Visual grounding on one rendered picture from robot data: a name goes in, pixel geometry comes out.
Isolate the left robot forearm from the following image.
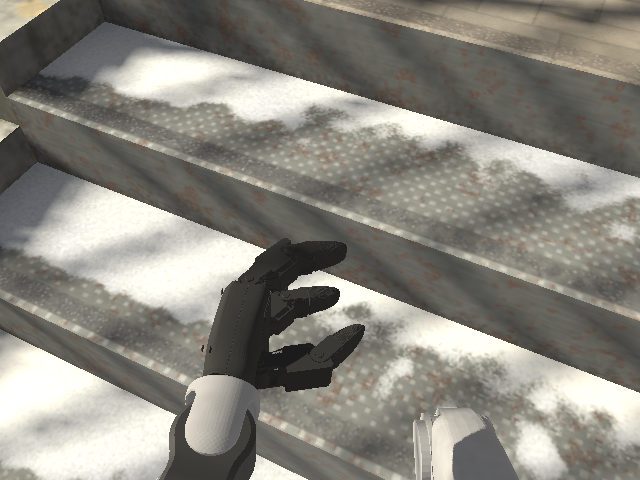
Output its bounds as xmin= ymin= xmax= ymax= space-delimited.
xmin=156 ymin=375 xmax=260 ymax=480

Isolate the robot left hand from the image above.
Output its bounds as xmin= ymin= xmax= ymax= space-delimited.
xmin=201 ymin=238 xmax=365 ymax=392

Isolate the right robot thigh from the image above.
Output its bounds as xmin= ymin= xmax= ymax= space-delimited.
xmin=413 ymin=407 xmax=519 ymax=480

